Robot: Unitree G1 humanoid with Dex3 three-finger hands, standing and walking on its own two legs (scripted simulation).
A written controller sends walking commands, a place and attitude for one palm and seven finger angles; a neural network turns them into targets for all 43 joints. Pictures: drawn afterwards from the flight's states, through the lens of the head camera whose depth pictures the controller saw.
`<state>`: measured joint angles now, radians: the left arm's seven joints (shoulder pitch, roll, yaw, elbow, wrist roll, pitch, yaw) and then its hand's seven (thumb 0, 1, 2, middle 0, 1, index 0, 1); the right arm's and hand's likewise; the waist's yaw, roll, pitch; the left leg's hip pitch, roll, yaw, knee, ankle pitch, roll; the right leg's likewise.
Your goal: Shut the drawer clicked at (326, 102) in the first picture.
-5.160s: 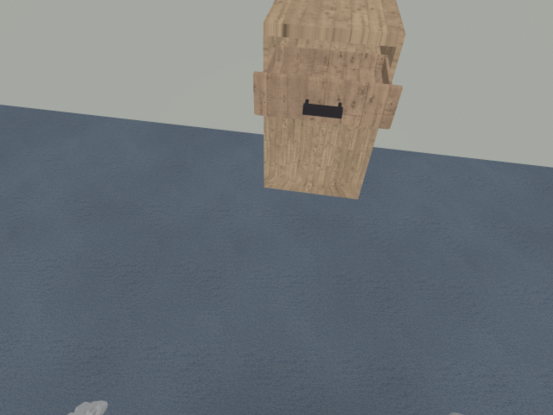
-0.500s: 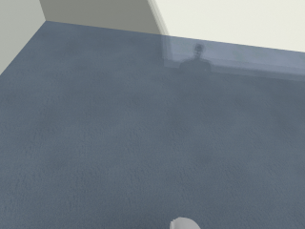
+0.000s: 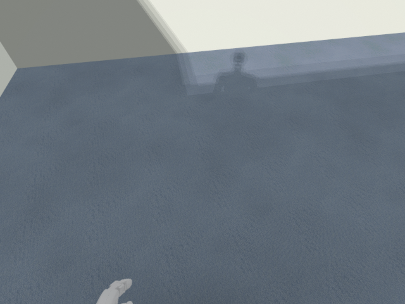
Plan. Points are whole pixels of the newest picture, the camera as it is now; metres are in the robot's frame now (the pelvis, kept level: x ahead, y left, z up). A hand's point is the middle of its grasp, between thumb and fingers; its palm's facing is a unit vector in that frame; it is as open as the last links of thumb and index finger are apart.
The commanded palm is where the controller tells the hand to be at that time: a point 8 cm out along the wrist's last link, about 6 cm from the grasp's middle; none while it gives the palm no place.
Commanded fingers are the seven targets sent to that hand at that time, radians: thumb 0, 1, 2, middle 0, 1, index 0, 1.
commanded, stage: turn to face it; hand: left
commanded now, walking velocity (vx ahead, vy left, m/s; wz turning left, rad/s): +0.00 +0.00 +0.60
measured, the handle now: out of the picture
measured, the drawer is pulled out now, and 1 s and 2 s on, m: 0.30 0.30 0.30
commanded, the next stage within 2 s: none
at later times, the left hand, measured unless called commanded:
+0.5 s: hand out of the picture -0.03 +0.28 -0.17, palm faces +0.32 -0.91 -0.26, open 7.4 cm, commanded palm none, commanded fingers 0.00 0.90 0.90 -0.20 -0.30 -0.20 -0.30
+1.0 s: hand out of the picture -0.08 +0.17 -0.13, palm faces +0.56 -0.77 -0.30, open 7.4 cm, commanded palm none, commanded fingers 0.00 0.90 0.90 -0.20 -0.30 -0.20 -0.30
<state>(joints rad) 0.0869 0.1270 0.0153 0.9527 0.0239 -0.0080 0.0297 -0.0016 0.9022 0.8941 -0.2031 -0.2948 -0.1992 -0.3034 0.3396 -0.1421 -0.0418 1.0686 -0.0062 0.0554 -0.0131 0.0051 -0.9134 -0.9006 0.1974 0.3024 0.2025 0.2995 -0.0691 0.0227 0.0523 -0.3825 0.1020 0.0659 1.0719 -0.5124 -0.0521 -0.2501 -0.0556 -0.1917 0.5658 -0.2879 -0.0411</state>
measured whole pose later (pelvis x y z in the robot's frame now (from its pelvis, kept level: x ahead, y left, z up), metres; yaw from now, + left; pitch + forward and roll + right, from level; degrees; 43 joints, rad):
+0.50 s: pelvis -0.02 +0.05 +0.01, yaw +15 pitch +0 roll -2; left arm 0.22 0.27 0.10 0.97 0.02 0.07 0.02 0.00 0.91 0.89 -0.20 -0.29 -0.19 -0.30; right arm 0.23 -0.19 -0.05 0.93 -0.02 0.02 0.00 0.00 -0.91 -0.90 0.20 0.30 0.21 0.30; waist 0.01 -0.03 0.05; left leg -0.29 -0.01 0.04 0.47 -0.19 0.07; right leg -0.50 -0.09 0.00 1.15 -0.32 0.09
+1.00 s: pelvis -0.03 -0.04 +0.01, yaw +35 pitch -1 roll +3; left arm 0.24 0.17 0.04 0.90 0.02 0.02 0.03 0.00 0.90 0.89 -0.21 -0.30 -0.20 -0.30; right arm 0.23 -0.27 -0.11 0.93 -0.03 0.08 0.03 0.00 -0.91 -0.90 0.20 0.30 0.20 0.30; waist -0.02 0.03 0.05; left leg -0.55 0.00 -0.02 1.16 -0.33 -0.07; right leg -0.18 -0.08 -0.13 0.47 -0.28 -0.03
